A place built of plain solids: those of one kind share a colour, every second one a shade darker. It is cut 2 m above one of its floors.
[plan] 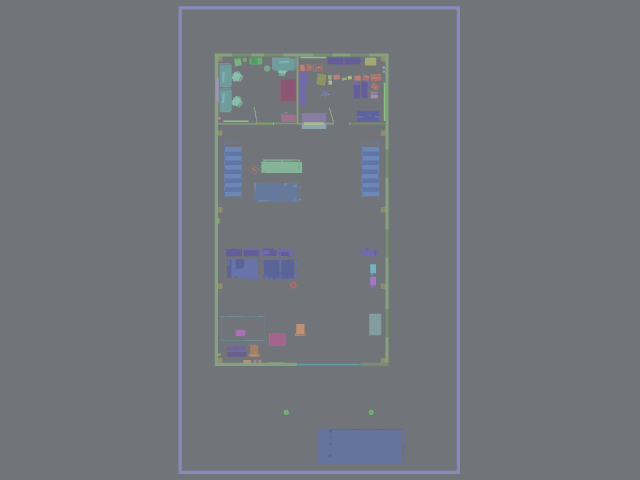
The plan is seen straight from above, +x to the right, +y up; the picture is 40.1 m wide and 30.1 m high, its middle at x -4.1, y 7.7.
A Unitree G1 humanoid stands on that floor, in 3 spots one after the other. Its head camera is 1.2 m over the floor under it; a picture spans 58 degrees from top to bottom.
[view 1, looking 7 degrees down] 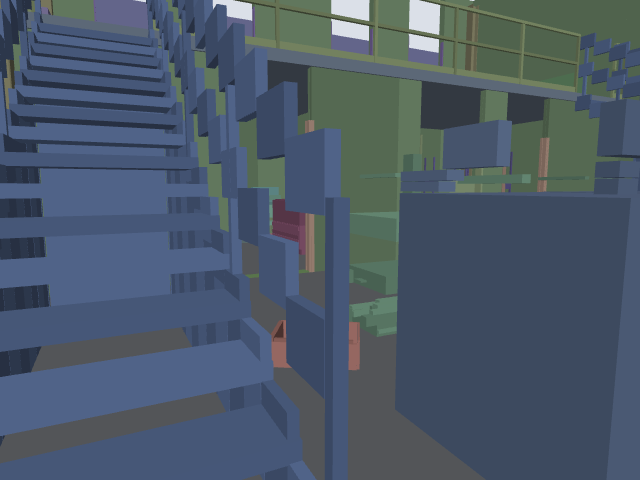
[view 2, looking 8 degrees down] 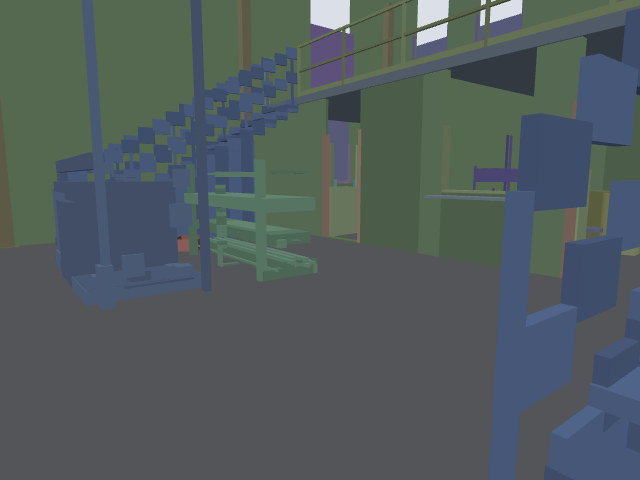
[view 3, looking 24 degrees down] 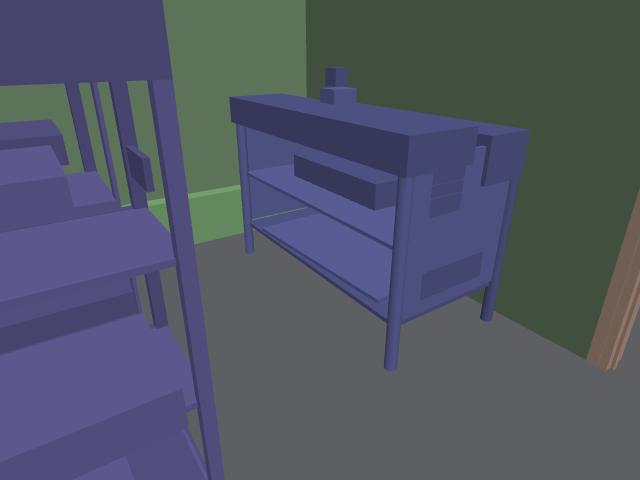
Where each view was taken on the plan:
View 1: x -9.55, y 9.46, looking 64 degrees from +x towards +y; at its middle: wall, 6.15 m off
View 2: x -0.95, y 9.46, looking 143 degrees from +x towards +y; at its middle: ground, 8.62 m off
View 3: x -2.75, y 16.80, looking -34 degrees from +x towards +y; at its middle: packing_desk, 2.38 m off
